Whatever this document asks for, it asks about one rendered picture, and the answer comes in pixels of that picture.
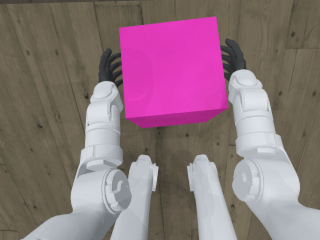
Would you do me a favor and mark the right robot hand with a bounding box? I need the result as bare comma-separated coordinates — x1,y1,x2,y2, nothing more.
220,38,247,82

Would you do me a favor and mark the left robot forearm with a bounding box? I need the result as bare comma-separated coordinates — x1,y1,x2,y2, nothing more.
70,81,124,203

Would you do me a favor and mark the right robot forearm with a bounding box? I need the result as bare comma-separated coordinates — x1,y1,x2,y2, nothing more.
228,69,300,190

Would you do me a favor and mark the right robot thigh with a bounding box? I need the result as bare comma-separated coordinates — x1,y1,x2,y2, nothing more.
187,159,238,240

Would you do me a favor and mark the left robot hand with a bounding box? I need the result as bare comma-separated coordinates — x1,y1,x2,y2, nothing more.
98,48,123,88

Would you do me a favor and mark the carton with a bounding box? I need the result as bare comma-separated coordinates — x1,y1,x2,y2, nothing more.
119,16,229,128

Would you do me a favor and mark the robot thigh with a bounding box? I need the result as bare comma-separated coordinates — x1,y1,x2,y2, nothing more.
187,159,238,240
110,159,159,240

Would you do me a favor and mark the left robot thigh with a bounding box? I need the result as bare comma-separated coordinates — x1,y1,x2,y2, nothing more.
110,159,159,240

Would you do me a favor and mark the robot left upper arm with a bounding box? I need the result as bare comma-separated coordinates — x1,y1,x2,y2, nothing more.
21,168,132,240

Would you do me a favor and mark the robot right upper arm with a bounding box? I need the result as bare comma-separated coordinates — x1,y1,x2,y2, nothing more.
232,157,320,240

